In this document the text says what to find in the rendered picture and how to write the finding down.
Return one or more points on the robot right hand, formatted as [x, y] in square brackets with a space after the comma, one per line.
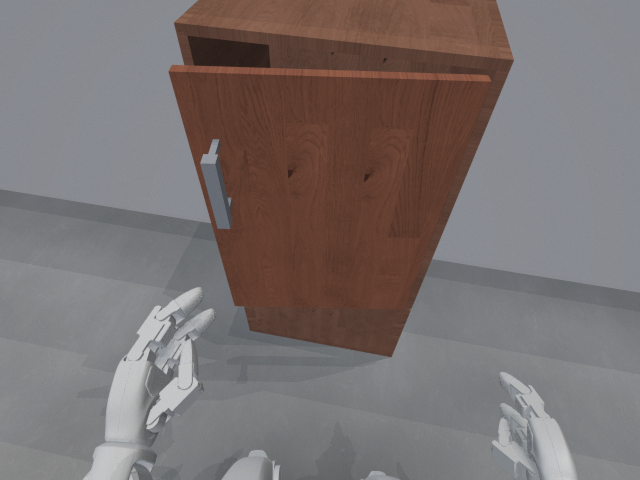
[540, 437]

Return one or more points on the cupboard door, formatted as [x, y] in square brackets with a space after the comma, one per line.
[338, 178]

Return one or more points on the robot left forearm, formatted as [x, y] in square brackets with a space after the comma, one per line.
[122, 461]

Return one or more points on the robot left thigh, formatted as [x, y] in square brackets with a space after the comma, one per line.
[254, 468]

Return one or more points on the left robot shin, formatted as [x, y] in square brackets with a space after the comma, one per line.
[258, 453]

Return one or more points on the handle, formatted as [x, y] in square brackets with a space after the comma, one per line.
[221, 205]

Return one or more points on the robot left hand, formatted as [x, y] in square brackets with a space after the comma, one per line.
[132, 415]

